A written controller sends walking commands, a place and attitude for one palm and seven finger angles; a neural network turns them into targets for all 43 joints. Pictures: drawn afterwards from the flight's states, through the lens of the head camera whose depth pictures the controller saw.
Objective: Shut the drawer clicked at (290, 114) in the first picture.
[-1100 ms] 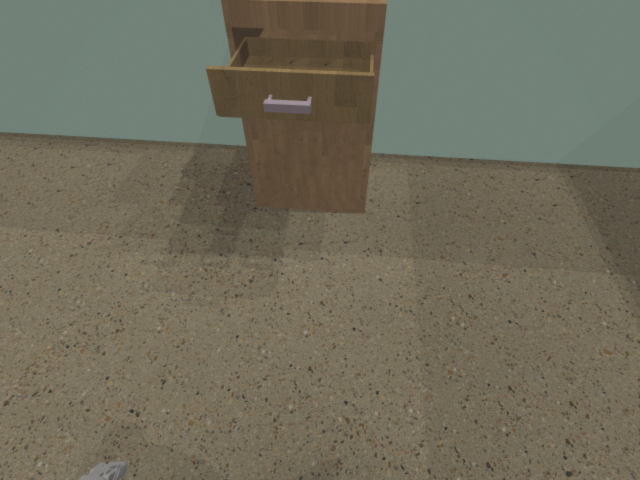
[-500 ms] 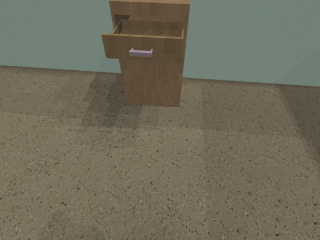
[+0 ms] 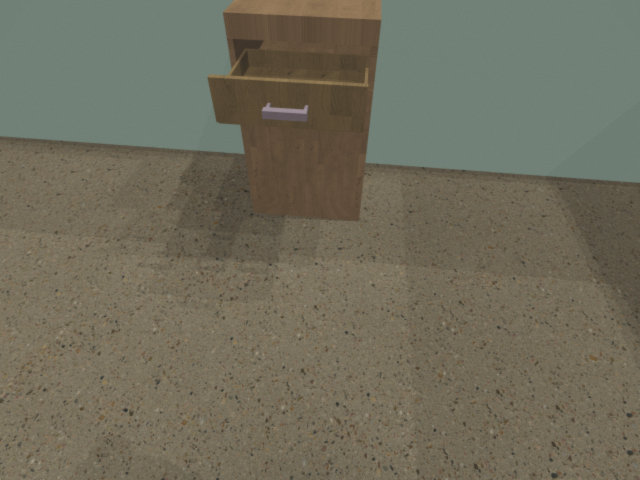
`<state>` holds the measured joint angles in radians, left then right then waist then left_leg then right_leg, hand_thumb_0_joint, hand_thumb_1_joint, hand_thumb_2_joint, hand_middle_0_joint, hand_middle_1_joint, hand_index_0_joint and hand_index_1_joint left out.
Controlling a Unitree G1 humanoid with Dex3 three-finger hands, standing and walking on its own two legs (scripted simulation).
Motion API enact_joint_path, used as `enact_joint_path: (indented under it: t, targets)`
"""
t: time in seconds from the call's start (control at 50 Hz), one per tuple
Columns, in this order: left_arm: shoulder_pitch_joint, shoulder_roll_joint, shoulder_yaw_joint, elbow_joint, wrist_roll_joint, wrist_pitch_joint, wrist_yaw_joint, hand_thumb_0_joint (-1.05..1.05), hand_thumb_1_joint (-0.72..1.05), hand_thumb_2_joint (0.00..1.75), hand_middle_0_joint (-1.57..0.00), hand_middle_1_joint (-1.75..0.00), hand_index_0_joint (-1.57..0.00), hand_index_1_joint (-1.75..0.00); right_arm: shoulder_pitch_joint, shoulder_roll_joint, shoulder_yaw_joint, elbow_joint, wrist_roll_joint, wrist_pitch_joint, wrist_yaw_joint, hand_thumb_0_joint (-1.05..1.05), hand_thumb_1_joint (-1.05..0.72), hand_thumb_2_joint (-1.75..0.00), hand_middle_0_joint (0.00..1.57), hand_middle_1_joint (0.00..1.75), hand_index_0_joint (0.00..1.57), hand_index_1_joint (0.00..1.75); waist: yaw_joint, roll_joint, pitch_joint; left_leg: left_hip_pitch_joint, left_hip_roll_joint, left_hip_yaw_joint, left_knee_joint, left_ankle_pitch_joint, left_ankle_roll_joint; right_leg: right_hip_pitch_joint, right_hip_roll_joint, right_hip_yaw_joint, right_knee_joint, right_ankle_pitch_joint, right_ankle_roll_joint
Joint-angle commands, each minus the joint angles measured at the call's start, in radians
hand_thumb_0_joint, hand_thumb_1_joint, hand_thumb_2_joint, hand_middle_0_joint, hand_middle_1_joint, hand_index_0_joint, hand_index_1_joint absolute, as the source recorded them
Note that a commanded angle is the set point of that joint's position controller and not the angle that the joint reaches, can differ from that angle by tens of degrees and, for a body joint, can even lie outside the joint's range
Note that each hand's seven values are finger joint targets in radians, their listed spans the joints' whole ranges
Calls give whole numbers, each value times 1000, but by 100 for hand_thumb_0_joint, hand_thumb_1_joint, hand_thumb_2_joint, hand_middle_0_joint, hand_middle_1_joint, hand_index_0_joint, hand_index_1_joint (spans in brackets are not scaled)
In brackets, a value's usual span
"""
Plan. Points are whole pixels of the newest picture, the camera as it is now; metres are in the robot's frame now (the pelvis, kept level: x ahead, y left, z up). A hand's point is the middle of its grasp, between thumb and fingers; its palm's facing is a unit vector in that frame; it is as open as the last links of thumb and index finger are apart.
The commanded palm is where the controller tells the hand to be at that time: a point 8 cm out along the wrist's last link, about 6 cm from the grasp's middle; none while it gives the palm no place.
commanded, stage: look at it before walking up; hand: left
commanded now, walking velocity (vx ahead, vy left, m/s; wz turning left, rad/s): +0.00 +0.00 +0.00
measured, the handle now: (286, 110) +1.06 +0.16 -0.07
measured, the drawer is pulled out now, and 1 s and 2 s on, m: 0.29 0.29 0.29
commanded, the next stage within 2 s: walk to a spot facing it in 0.34 s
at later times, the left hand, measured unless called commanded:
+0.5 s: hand out of the picture +0.06 +0.24 -0.16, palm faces -0.02 -0.95 -0.32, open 7.4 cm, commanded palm none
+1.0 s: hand (198, 473) +0.18 +0.19 -0.18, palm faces -0.05 -0.98 -0.18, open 7.3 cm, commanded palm none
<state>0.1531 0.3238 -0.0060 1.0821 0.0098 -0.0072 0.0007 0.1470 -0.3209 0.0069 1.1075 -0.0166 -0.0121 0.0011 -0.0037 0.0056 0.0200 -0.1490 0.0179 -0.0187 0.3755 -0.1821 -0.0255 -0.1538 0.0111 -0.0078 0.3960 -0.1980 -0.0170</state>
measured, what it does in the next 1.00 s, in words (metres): walks ahead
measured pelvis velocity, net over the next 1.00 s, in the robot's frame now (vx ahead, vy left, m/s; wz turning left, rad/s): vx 0.12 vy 0.01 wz -0.06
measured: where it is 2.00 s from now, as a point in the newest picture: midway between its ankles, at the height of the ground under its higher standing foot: (325, 425)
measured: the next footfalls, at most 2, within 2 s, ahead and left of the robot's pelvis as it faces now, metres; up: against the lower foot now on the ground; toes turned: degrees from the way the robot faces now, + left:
right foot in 1.10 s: +0.31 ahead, -0.14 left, +0.00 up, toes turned -11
left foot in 1.52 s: +0.45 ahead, +0.11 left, +0.00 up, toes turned +12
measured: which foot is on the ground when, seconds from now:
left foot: down 0.00-1.00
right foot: down 0.00-0.72, up 0.74-1.00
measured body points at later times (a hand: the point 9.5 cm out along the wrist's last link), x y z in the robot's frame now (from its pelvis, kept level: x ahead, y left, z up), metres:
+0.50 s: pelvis +0.01 +0.00 +0.00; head +0.00 +0.00 +0.45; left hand +0.06 +0.29 -0.14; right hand +0.07 -0.28 -0.14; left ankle +0.02 +0.14 -0.74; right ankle +0.01 -0.11 -0.74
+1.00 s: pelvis +0.12 +0.01 -0.01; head +0.15 +0.01 +0.44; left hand +0.18 +0.25 -0.16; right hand -0.03 -0.16 -0.15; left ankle +0.02 +0.14 -0.74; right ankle +0.22 -0.12 -0.71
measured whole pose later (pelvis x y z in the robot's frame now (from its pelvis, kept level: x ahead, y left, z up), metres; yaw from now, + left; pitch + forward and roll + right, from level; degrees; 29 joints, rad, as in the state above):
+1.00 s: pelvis +0.12 +0.01 -0.01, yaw -3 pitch -1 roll +1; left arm 0.23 0.19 0.06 1.06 0.02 0.00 -0.03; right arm 0.53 -0.08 -0.02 1.20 -0.03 -0.08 -0.02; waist -0.04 -0.02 0.07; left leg 0.06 0.03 0.11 0.31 -0.34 -0.01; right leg -0.53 -0.09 -0.09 0.79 -0.24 -0.03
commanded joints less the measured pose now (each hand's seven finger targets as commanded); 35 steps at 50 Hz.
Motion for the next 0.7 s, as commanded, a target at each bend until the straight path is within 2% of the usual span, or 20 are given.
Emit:
enact_joint_path:
  t: [0.0, 0.2, 0.26, 0.42, 0.44, 0.46, 0.5, 0.52, 0.54, 0.58, 0.6, 0.62, 0.64, 0.66, 0.68]
  targets:
    - [-30, 201, 41, -57, 3, -21, 11, 0, 90, 90, -20, -30, -20, -30, -36, -193, -34, -57, 5, -19, -14, 0, -90, -90, 20, 30, 20, 30, 6, -16, -13, -21, 91, -89, -70, 41, 46, -28, -122, 128, -104, -23, -15]
    - [-16, 195, 38, -49, 1, -21, 11, 0, 90, 90, -20, -30, -20, -30, -33, -191, -32, -51, 6, -19, -14, 0, -90, -90, 20, 30, 20, 30, 7, 1, -18, -13, 96, -89, -75, 50, 46, -20, -121, 124, -100, 1, -13]
    - [-12, 196, 38, -46, 1, -23, 12, 0, 90, 90, -20, -30, -20, -30, -30, -190, -32, -51, 7, -20, -14, 0, -90, -90, 20, 30, 20, 30, 5, -8, -40, 2, 97, -87, -71, 76, 45, -6, -122, 126, -96, 37, -14]
    - [-4, 190, 37, -42, 1, -25, 14, 0, 90, 90, -20, -30, -20, -30, -31, -186, -32, -46, 8, -20, -15, 0, -90, -90, 20, 30, 20, 30, 6, -7, -36, 10, 100, -83, -72, 94, 44, -1, -125, 121, -95, 71, -12]
    - [34, 110, 21, -20, -1, -16, 16, 0, 90, 90, -20, -30, -20, -30, 5, -103, -12, -27, 3, -12, -13, 0, -90, -90, 20, 30, 20, 30, 6, -8, -58, 10, 94, -66, -58, 49, 33, 12, -122, 117, -95, 8, -1]
    - [69, 81, 15, -9, 2, -7, 16, 0, 90, 90, -20, -30, -20, -30, 39, -66, -5, -15, 0, -3, -10, 0, -90, -90, 20, 30, 20, 30, 8, -27, -45, -8, 79, -50, -38, -61, 31, 5, -118, 122, -93, -127, -2]
    - [109, 92, 24, -4, 9, 3, 8, 0, 90, 90, -20, -30, -20, -30, 65, -58, -10, -16, -7, 4, -6, 0, -90, -90, 20, 30, 20, 30, 17, -63, 40, -111, 43, -28, 8, -276, 37, -36, -126, 170, -124, -368, -25]
    - [129, 100, 33, -8, 11, 6, 5, 0, 90, 90, -20, -30, -20, -30, 71, -49, -14, -23, -10, 5, -3, 0, -90, -90, 20, 30, 20, 30, 25, -95, 84, -170, 24, -12, 48, -321, 37, -50, -142, 207, -145, -448, -44]
    - [152, 110, 41, -12, 10, 6, 3, 0, 90, 90, -20, -30, -20, -30, 77, -45, -16, -33, -11, 4, -3, 0, -90, -90, 20, 30, 20, 30, 29, -116, 106, -209, 9, 12, 111, -320, 37, -53, -169, 250, -166, -499, -70]
    - [194, 120, 56, -20, 8, -2, 3, 0, 90, 90, -20, -30, -20, -30, 98, -27, -25, -50, -9, -4, -2, 0, -90, -90, 20, 30, 20, 30, 28, -156, 103, -232, 8, 54, 225, -275, 40, -45, -228, 317, -195, -531, -119]
    - [193, 116, 63, -26, 7, -9, 5, 0, 90, 90, -20, -30, -20, -30, 114, -16, -29, -54, -8, -11, -1, 0, -90, -90, 20, 30, 20, 30, 16, -151, 101, -227, 19, 62, 243, -253, 41, -54, -253, 328, -194, -511, -140]
    - [187, 110, 68, -36, 8, -14, 5, 0, 90, 90, -20, -30, -20, -30, 136, -6, -32, -54, -7, -18, 0, 0, -90, -90, 20, 30, 20, 30, 4, -136, 105, -190, 29, 69, 226, -238, 43, -89, -253, 311, -175, -478, -148]
    - [175, 94, 69, -42, 8, -16, 4, 0, 90, 90, -20, -30, -20, -30, 165, 6, -33, -48, -5, -25, 1, 0, -90, -90, 20, 30, 20, 30, -13, -100, 117, -124, 31, 76, 174, -229, 47, -142, -231, 261, -135, -433, -142]
    - [156, 67, 67, -49, 6, -17, 1, 0, 90, 90, -20, -30, -20, -30, 217, 15, -34, -34, -4, -31, -1, 0, -90, -90, 20, 30, 20, 30, -34, -61, 121, -36, 36, 58, 97, -229, 55, -207, -175, 189, -58, -384, -119]
    - [135, 29, 63, -61, 9, -16, -5, 0, 90, 90, -20, -30, -20, -30, 289, -11, -45, -11, -7, -35, -4, 0, -90, -90, 20, 30, 20, 30, -62, 76, 142, 48, 97, -67, 3, -299, 88, -313, -86, 100, 96, -350, -83]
